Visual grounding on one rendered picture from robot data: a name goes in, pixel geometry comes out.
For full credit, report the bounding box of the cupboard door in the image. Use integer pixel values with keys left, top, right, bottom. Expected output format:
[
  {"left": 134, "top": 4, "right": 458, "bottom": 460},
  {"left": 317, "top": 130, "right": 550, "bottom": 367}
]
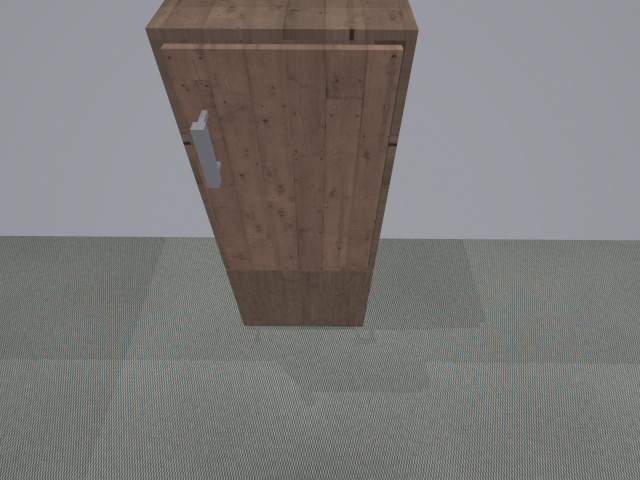
[{"left": 161, "top": 43, "right": 403, "bottom": 271}]

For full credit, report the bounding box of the handle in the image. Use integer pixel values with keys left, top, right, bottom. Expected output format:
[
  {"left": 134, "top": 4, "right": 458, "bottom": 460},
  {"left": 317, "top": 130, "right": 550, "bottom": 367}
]
[{"left": 190, "top": 110, "right": 222, "bottom": 188}]

